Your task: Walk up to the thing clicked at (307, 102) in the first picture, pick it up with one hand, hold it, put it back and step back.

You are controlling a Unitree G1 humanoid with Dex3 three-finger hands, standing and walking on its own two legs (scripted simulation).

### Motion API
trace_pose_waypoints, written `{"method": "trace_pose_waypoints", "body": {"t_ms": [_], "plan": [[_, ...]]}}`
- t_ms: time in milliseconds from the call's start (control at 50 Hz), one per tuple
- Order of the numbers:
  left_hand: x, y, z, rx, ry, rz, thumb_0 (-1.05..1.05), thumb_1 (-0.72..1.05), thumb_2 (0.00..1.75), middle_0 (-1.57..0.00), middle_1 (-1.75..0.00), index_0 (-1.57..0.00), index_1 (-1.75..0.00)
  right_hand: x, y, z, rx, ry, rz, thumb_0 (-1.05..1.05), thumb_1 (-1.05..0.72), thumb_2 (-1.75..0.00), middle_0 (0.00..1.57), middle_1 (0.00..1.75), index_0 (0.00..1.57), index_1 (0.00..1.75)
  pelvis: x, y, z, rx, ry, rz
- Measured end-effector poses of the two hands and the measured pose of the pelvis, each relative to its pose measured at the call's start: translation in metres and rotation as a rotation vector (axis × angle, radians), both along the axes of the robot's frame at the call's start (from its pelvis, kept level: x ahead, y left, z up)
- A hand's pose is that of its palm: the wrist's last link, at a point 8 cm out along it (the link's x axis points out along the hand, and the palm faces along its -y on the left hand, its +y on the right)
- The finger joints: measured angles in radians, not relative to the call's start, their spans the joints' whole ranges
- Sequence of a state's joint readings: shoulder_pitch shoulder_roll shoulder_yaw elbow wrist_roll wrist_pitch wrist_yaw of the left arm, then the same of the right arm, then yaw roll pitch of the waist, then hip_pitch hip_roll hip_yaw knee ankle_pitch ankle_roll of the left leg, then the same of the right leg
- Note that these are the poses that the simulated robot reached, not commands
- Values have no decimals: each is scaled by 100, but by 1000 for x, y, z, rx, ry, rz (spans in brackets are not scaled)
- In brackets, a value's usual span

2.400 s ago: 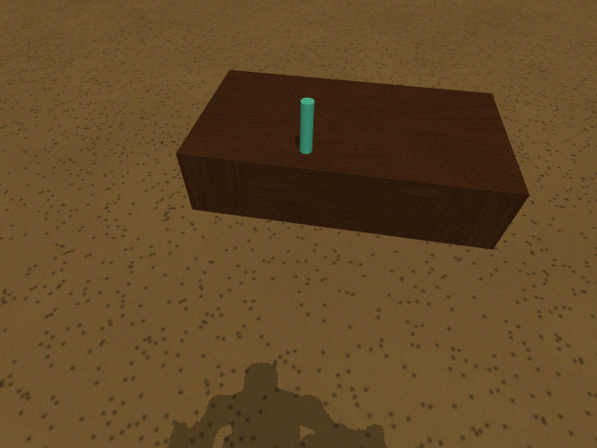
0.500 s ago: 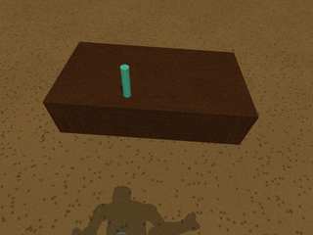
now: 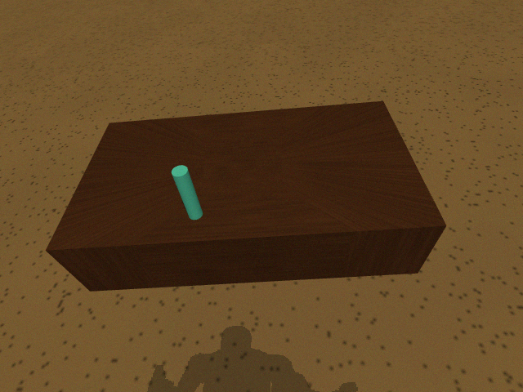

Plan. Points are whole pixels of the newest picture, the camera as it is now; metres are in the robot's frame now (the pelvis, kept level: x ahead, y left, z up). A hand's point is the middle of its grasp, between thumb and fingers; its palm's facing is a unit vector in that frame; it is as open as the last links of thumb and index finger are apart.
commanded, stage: walk up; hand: left
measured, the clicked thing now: (188, 194) +0.79 +0.31 -0.32
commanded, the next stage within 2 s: none
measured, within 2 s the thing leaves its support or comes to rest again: neither
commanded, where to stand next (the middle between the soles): +0.37 +0.09 m, yaw +0 degrees
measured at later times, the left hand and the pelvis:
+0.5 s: hand (86, 357) +0.22 +0.36 -0.14, palm faces -0.02 -0.93 -0.36, open 7.4 cm; pelvis +0.18 +0.08 +0.01, yaw +1 degrees
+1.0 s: hand (119, 282) +0.36 +0.33 -0.12, palm faces -0.03 -0.90 -0.43, open 7.4 cm; pelvis +0.28 +0.07 +0.00, yaw +0 degrees
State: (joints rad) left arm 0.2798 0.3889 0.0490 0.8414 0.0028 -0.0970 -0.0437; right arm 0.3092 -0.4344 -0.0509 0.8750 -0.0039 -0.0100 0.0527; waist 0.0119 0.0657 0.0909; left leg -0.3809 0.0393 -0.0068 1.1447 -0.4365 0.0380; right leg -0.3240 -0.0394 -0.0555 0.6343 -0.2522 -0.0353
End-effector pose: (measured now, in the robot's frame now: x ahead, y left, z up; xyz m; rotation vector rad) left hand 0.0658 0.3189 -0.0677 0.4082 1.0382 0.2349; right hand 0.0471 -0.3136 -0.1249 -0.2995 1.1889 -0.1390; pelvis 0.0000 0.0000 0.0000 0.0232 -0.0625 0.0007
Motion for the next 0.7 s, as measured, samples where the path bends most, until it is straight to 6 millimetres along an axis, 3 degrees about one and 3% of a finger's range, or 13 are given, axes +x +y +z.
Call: {"method": "trace_pose_waypoints", "body": {"t_ms": [100,220,300,380,540,700], "plan": [[3,4,6,-4,66,29,1,90,90,-20,-30,-21,-30,53,4,15,3,-46,24,1,-91,-90,20,30,20,30,34,5,11,-9,10,-10],[20,28,-4,-12,114,61,1,90,90,-20,-30,-21,-30,106,18,27,-26,-33,58,0,-91,-90,20,30,20,30,76,21,10,-38,21,5],[43,54,-23,-26,134,77,1,90,90,-20,-30,-21,-30,150,36,32,-58,-50,81,1,-91,-90,20,30,20,30,109,41,1,-57,28,16],[80,77,-43,-39,158,74,1,90,90,-20,-30,-21,-30,188,58,37,-93,-120,78,0,-91,-90,20,30,20,30,139,64,-8,-27,17,9],[170,84,-33,-82,87,19,1,91,90,-20,-30,-20,-30,207,86,52,-79,-105,27,0,-91,-90,21,30,21,30,188,80,10,-35,8,17],[235,75,-21,-53,95,-28,1,91,90,-20,-30,-20,-30,220,80,33,-50,-30,-13,0,-90,-90,21,30,21,30,234,77,8,-6,14,-1]]}}
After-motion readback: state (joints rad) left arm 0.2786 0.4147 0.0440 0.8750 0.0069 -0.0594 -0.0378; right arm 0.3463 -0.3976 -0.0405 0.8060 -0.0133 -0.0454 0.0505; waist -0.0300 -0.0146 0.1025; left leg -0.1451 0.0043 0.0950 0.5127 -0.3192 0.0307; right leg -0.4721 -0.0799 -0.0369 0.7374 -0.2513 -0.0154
